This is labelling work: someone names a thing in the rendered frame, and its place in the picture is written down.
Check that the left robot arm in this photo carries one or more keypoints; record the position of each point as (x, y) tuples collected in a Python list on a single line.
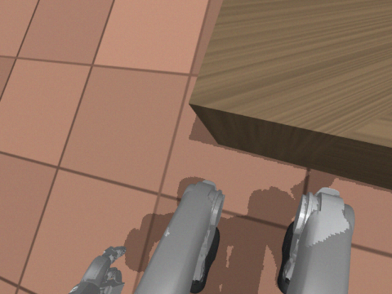
[(85, 288)]

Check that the left robot foot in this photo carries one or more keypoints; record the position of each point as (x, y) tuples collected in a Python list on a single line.
[(198, 286)]

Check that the right robot foot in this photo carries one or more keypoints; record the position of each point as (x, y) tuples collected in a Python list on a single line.
[(282, 281)]

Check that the left robot hand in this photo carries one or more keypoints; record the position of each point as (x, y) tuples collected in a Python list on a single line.
[(99, 271)]

